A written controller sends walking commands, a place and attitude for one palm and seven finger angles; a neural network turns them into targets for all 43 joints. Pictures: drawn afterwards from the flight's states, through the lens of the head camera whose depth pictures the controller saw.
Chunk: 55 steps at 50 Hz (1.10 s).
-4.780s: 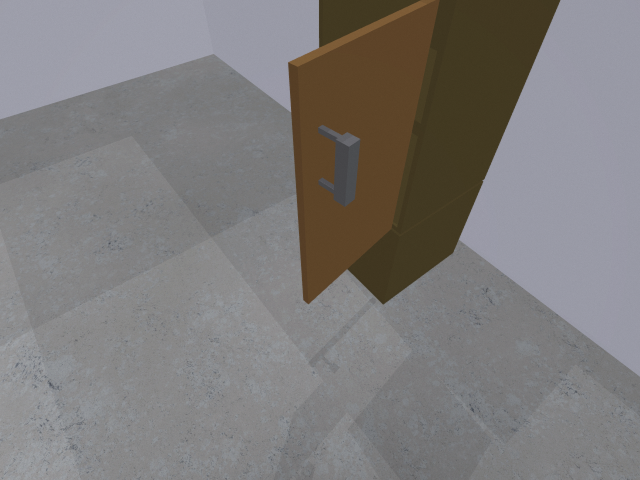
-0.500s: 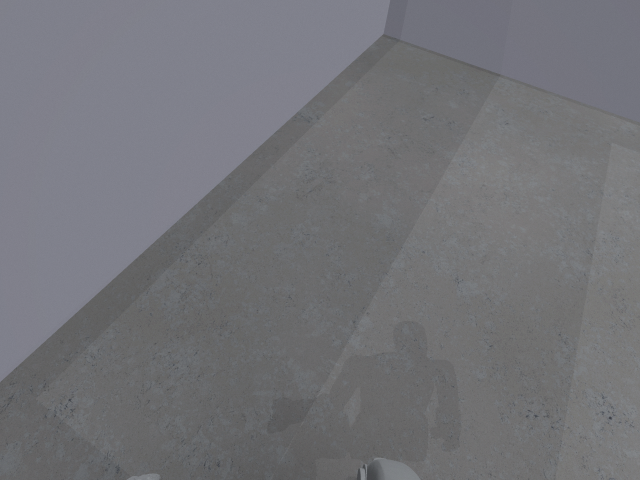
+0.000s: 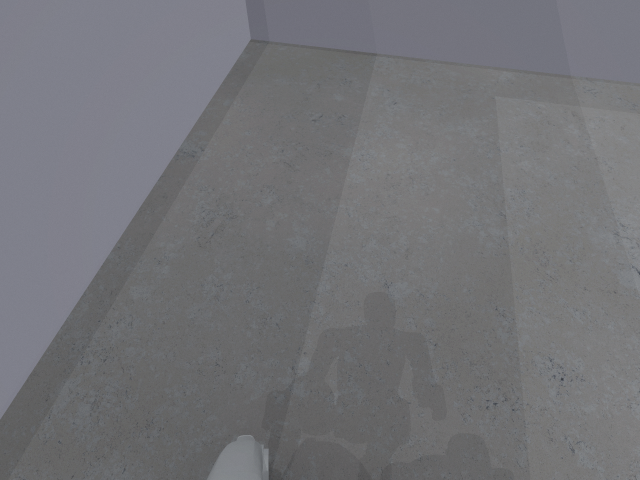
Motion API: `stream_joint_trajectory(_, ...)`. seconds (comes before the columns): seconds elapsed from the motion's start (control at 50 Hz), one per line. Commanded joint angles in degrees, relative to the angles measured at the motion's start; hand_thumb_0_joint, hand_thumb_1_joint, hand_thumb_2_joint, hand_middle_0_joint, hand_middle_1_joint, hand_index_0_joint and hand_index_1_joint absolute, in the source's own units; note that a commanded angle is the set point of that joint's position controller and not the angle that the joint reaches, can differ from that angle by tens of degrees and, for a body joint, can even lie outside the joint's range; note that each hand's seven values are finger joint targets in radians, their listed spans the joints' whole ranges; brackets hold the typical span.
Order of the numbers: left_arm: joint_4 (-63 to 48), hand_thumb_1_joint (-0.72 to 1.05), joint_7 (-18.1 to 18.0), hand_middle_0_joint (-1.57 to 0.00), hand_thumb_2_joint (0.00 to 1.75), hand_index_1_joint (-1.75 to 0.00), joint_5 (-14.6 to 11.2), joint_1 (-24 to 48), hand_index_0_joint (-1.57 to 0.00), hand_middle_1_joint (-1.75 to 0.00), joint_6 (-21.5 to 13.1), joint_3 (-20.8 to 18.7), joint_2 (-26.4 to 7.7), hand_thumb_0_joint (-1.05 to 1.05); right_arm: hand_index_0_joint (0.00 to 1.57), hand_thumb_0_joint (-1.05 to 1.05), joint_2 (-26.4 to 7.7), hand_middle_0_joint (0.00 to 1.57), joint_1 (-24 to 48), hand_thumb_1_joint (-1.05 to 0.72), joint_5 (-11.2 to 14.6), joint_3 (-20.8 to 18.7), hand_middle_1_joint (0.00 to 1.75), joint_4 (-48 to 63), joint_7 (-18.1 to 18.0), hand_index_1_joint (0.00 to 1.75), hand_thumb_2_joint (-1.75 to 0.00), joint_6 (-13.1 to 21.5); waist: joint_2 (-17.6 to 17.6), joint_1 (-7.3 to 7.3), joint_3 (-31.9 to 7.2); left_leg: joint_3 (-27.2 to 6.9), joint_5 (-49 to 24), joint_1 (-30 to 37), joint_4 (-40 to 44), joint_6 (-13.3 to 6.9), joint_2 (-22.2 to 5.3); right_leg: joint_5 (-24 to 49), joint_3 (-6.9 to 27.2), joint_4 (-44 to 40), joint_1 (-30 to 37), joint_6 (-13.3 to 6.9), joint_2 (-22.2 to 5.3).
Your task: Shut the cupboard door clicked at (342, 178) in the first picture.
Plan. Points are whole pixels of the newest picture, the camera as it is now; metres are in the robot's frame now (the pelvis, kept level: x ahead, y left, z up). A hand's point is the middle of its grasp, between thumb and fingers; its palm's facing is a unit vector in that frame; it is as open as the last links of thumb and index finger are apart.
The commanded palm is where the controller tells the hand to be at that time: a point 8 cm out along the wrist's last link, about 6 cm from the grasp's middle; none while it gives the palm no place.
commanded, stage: walk around to get in front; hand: left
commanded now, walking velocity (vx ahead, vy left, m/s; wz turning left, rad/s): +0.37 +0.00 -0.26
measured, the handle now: out of the picture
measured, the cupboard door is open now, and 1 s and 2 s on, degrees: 99 99 99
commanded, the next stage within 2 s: walk to a spot facing it in 0.68 s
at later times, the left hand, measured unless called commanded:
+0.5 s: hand (213, 339) +0.34 +0.20 -0.16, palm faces -0.18 -0.97 -0.16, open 7.4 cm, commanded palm none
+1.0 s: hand (299, 242) +0.56 +0.07 -0.17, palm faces -0.22 -0.95 -0.22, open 7.1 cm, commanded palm none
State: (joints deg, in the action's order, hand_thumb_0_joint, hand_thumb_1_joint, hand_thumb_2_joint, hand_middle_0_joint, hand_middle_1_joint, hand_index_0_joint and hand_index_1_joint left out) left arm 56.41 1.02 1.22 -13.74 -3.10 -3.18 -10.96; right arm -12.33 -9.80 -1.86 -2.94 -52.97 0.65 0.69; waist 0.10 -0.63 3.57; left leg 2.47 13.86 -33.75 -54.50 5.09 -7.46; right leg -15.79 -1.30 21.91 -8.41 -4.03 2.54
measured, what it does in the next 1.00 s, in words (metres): walks ahead: left foot, then right foot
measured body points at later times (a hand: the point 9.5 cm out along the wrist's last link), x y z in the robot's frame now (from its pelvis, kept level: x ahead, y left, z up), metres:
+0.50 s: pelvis +0.24 +0.03 +0.00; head +0.26 +0.04 +0.45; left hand +0.35 +0.25 -0.15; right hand +0.17 -0.21 -0.14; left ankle +0.22 +0.13 -0.74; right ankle +0.27 -0.13 -0.67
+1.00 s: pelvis +0.44 -0.09 +0.00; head +0.46 -0.10 +0.45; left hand +0.57 +0.12 -0.15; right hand +0.40 -0.32 -0.16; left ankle +0.55 +0.03 -0.70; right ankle +0.38 -0.14 -0.74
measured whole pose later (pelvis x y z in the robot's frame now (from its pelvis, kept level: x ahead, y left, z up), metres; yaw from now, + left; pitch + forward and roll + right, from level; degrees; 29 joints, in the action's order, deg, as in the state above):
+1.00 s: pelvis +0.44 -0.09 +0.00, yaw -13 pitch +0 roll +0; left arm 60.0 -1.0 0.7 -10.9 -4.4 -2.2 -10.4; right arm -9.2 -14.4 -1.2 -2.3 -60.1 -0.8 0.2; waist -0.5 -2.7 2.1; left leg 5.1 13.0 -31.1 -49.3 3.1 -6.5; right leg -16.6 -11.5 21.3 -4.9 -4.0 1.0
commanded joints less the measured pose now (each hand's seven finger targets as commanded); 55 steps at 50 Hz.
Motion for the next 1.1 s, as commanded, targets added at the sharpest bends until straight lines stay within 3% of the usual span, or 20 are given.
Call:
stream_joint_trajectory(0.0,-0.3,0.9,-0.7,-0.2,0.9,-0.3,-0.1,-6.5,-0.2,-0.3,-1.6,-2.1,-9.0,0.0,0.2,0.0,-3.3,0.2,4.9,-0.9,0.6,-0.7,0.3,5.2,0.4,0.3,-0.9,1.6,5.9,2.55,-2.8,0.8,-2.4,-4.8,7.3,-0.4,1.6,26.6,11.8,-5.9,10.4,-7.0,-14.6)
stream_joint_trajectory(0.08,0.6,0.9,-1.2,-0.2,0.9,-0.3,0.0,-7.3,-0.2,-0.3,-1.3,-1.7,-9.4,0.0,0.2,0.0,-3.3,0.2,8.5,-0.9,0.8,-0.4,0.3,6.2,0.5,0.3,-0.9,2.3,7.8,2.65,-0.2,1.7,-1.3,2.9,16.1,-2.3,3.6,31.2,12.4,-4.0,8.0,-6.0,-15.6)
stream_joint_trajectory(0.14,0.1,0.9,-1.2,-0.2,0.9,-0.3,-0.6,-4.5,-0.2,-0.3,-1.4,-1.9,-9.5,0.0,0.2,0.0,-7.1,0.2,-8.1,-0.9,0.0,-1.5,0.3,0.6,-0.7,0.3,-0.9,3.1,2.6,-5.49,-6.7,2.5,-7.0,30.6,26.3,-4.8,5.4,35.0,8.3,13.8,-2.5,-2.2,-10.6)
stream_joint_trajectory(0.16,-0.6,0.9,-0.9,-0.2,0.9,-0.3,-1.1,-6.6,-0.2,-0.3,-1.3,-1.7,-6.9,0.0,0.2,0.0,-13.7,0.2,-16.8,-0.9,-1.1,-3.0,0.3,-1.6,-1.3,0.3,-0.9,3.6,-9.5,-8.04,-14.3,-16.1,-6.9,45.2,27.3,-10.2,-9.4,15.9,3.5,30.5,-15.2,0.9,-3.7)
stream_joint_trajectory(0.18,-1.5,0.9,-0.5,-0.2,0.9,-0.3,-1.5,-8.1,-0.2,-0.3,-1.6,-0.9,-5.1,0.0,0.2,0.0,-16.7,0.2,-21.6,-0.9,-0.9,-3.2,0.3,-2.2,-1.6,0.3,-0.9,3.2,-18.6,-7.72,-19.2,-32.2,-8.3,50.1,35.3,-16.0,-21.6,-15.4,1.5,49.7,-23.2,1.8,1.6)
stream_joint_trajectory(0.2,-2.5,0.9,-0.6,-0.2,0.9,-0.3,-0.9,-4.5,-0.2,-0.3,-1.3,-0.9,-6.8,0.0,0.2,0.0,-14.9,0.2,-17.8,-0.9,-0.3,-2.8,0.3,-1.2,-1.7,0.3,-0.9,2.4,-10.9,-6.7,-12.7,-32.5,-2.8,42.9,37.3,-18.1,-22.7,-14.6,5.1,55.8,-26.5,1.0,-3.0)
stream_joint_trajectory(0.26,-1.5,0.9,0.7,-0.2,0.9,-0.3,0.4,-1.4,-0.2,-0.3,0.1,-1.3,-4.2,0.0,0.2,0.0,-6.2,0.2,-7.9,-0.9,-0.1,-0.6,0.3,0.5,-1.7,0.3,-0.9,3.5,-8.2,-1.31,0.3,-17.5,7.7,21.4,44.1,-12.0,-15.1,-2.3,4.2,55.2,-26.9,2.3,-7.9)
stream_joint_trajectory(0.32,-0.7,0.9,1.3,-0.2,0.9,-0.3,0.7,-4.3,-0.2,-0.3,1.8,-1.1,-1.8,0.0,0.2,0.0,-4.6,0.2,-8.4,-0.9,0.3,-0.2,0.3,-1.3,-1.9,0.3,-0.9,4.4,-8.8,1.05,-2.1,-5.0,-2.2,21.3,44.2,-10.2,-11.1,2.1,2.5,48.8,-25.1,3.5,-8.4)
stream_joint_trajectory(0.48,-4.2,0.9,1.9,-0.2,0.9,-0.3,0.8,7.9,-0.2,-0.3,2.4,-0.5,-0.1,0.0,0.2,0.0,-5.0,0.2,-16.1,-0.9,0.1,-0.5,0.3,-5.1,-1.5,0.3,-0.9,4.0,-5.7,-1.43,2.0,4.0,-5.7,26.4,45.8,-11.3,-10.8,9.1,-2.4,27.4,-27.9,4.2,-9.3)
stream_joint_trajectory(0.58,-5.7,0.9,1.8,-0.2,0.9,-0.3,0.6,13.8,-0.2,-0.3,1.6,-0.1,-0.9,0.0,0.2,0.0,-5.7,0.2,-21.4,-0.9,-0.6,-0.1,0.3,-7.6,-1.5,0.3,-0.9,3.4,-7.3,-3.54,2.3,7.1,-19.4,31.9,41.0,-10.7,-11.9,4.3,-6.2,16.5,-22.7,2.2,-6.2)
stream_joint_trajectory(0.62,-4.4,0.9,1.6,-0.2,0.9,-0.3,0.5,9.0,-0.2,-0.3,1.0,-0.4,-2.2,0.0,0.2,0.0,-6.5,0.2,-21.1,-0.9,-0.4,0.0,0.3,-7.9,-1.6,0.3,-0.9,3.1,-7.6,-0.63,-0.9,9.5,-32.9,33.3,33.0,-9.5,-11.3,2.6,-8.1,12.1,-14.0,0.4,-3.5)
stream_joint_trajectory(0.64,-2.1,0.9,1.3,-0.2,0.9,-0.3,0.5,2.2,-0.2,-0.3,0.6,-0.8,-3.6,0.0,0.2,0.0,-6.7,0.2,-20.0,-0.9,0.0,0.1,0.3,-7.9,-1.6,0.3,-0.9,3.0,-6.3,2.69,-3.9,11.0,-37.6,30.6,24.8,-8.0,-9.7,4.8,-8.9,9.1,-3.7,-0.6,-2.0)
stream_joint_trajectory(0.66,1.1,0.9,0.8,-0.2,0.9,-0.3,0.7,-7.8,-0.2,-0.3,-0.2,-1.9,-7.4,0.0,0.2,0.0,-6.2,0.2,-17.8,-0.9,0.8,0.2,0.3,-7.1,-1.1,0.3,-0.9,3.3,-2.6,7.4,-10.0,12.5,-33.3,20.0,12.4,-5.9,-7.6,5.9,-2.9,8.2,14.2,-3.0,-6.0)
stream_joint_trajectory(0.68,3.3,0.9,-0.3,-0.2,0.9,-0.3,0.7,-16.9,-0.2,-0.3,-0.7,-4.0,-14.5,0.0,0.2,0.0,-2.9,0.2,-18.4,-0.9,1.8,0.7,0.3,-4.9,-1.1,0.3,-0.9,3.6,14.0,10.21,-18.8,14.5,4.0,1.9,-7.7,-2.7,1.3,10.2,22.9,4.0,31.6,-9.4,-23.8)
stream_joint_trajectory(0.7,3.7,0.9,-1.0,-0.2,0.9,-0.3,-1.0,-16.9,-0.2,-0.3,-0.4,-4.0,-16.0,0.0,0.2,0.0,-4.3,0.2,-15.3,-0.9,2.0,0.2,0.3,-3.4,-1.2,0.3,-0.9,3.3,12.9,9.11,-18.9,5.5,21.5,-4.3,-19.8,-2.7,3.2,19.1,31.1,-2.0,29.9,-12.8,-29.4)
stream_joint_trajectory(0.72,3.1,0.9,-1.6,-0.2,0.9,-0.3,-1.1,-12.2,-0.2,-0.3,-0.1,-3.7,-14.1,0.0,0.2,0.0,-4.0,0.2,-11.9,-0.9,1.8,-0.1,0.3,-3.6,-1.2,0.3,-0.9,3.1,7.5,7.45,-12.3,0.5,16.1,-6.7,-21.2,-3.2,-0.1,18.3,24.6,-2.8,23.6,-12.4,-27.4)
stream_joint_trajectory(0.76,1.7,0.9,-1.9,-0.2,0.9,-0.3,-1.1,-5.2,-0.2,-0.3,-0.4,-1.6,-8.5,0.0,0.2,0.0,-1.6,0.2,-9.7,-0.9,1.3,0.1,0.3,-4.2,-1.4,0.3,-0.9,2.3,4.7,3.15,-4.5,-0.8,9.4,-2.8,-16.2,-2.3,-2.6,29.4,13.5,-4.4,7.7,-8.4,-22.7)
stream_joint_trajectory(0.84,1.8,0.9,-1.8,-0.2,0.9,-0.3,-0.7,-0.4,-0.2,-0.3,-1.9,0.5,-3.8,0.0,0.2,0.0,3.0,0.2,-17.6,-0.9,1.0,0.9,0.3,-8.7,-1.2,0.3,-0.9,-0.4,5.3,-2.85,-3.3,0.5,3.3,7.3,-4.7,-1.8,-0.9,37.3,-2.1,-6.9,-3.0,-4.6,-17.7)
stream_joint_trajectory(1.0,3.1,0.9,-2.3,-0.2,0.9,-0.3,-0.2,-1.7,-0.2,-0.3,-0.8,0.3,-4.9,0.0,0.2,0.0,1.1,0.2,-5.4,-0.9,1.1,0.6,0.3,-4.8,-0.4,0.3,-0.9,-0.9,7.5,-0.62,0.5,4.2,-0.1,4.7,10.4,-2.8,2.0,44.2,-6.3,-2.2,3.9,-3.0,-20.0)
stream_joint_trajectory(1.08,1.6,0.9,-2.5,-0.2,0.9,-0.3,-0.4,-1.2,-0.2,-0.3,0.3,-0.8,-8.5,0.0,0.2,0.0,-2.1,0.2,-8.1,-0.9,0.4,0.2,0.3,-4.1,-0.3,0.3,-0.9,-1.2,5.5,-3.13,-2.1,6.1,-2.8,14.4,18.6,-4.9,5.9,48.2,-9.6,11.7,4.5,-0.3,-19.9)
